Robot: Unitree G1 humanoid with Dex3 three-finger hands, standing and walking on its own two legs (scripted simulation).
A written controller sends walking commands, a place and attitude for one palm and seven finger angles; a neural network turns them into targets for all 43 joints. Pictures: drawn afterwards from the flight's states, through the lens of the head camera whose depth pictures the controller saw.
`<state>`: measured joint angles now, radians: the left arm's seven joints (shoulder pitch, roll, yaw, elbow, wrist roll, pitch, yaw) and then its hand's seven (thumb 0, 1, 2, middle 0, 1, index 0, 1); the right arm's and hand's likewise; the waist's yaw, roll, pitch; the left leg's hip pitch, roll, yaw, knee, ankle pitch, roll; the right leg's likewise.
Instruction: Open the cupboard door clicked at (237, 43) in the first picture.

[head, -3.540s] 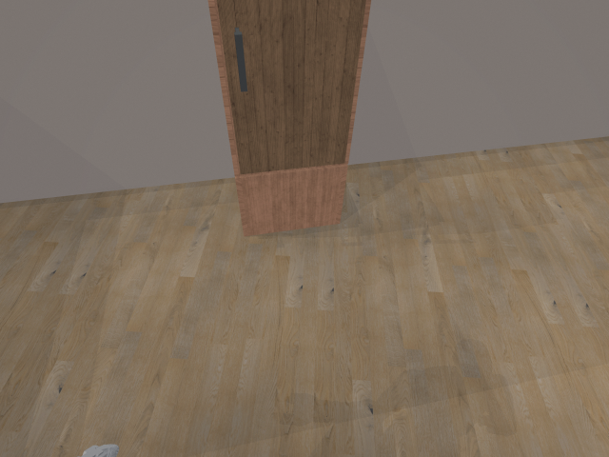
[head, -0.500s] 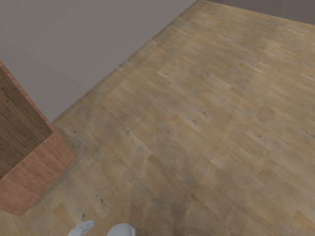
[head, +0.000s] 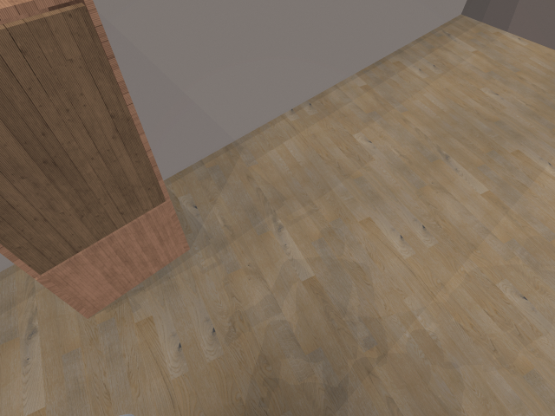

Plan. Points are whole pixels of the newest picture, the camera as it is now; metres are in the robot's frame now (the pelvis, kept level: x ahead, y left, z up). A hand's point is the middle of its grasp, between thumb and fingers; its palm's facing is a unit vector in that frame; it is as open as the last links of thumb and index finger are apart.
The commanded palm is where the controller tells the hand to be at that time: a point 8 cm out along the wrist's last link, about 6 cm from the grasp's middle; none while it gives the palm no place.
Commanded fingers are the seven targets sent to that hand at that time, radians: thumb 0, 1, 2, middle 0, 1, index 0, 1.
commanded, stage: turn to face it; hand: left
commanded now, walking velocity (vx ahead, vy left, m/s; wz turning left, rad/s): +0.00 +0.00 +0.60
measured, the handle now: out of the picture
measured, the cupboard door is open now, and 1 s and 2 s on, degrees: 0 0 0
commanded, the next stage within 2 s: take the last steps up to it in 1.04 s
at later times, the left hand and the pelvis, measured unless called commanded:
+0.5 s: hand out of the picture -0.05 +0.22 -0.20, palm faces +0.37 -0.90 -0.23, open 7.3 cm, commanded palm none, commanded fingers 0.00 0.90 0.90 -0.20 -0.30 -0.20 -0.30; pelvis -0.02 +0.01 -0.02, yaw +20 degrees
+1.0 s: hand out of the picture -0.01 +0.20 -0.14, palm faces +0.54 -0.79 -0.29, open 7.3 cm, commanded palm none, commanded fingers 0.00 0.90 0.90 -0.20 -0.30 -0.20 -0.30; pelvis +0.01 -0.02 -0.01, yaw +34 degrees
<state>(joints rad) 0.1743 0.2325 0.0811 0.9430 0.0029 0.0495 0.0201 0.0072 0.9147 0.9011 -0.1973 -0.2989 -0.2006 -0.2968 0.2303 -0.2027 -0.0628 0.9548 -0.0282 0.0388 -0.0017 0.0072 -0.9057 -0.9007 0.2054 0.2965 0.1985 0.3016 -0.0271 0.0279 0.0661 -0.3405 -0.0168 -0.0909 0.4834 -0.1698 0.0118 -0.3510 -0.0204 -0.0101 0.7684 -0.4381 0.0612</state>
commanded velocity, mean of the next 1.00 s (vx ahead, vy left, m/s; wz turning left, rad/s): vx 0.00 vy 0.00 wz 0.50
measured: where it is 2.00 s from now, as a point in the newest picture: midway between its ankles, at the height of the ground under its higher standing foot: outside the picture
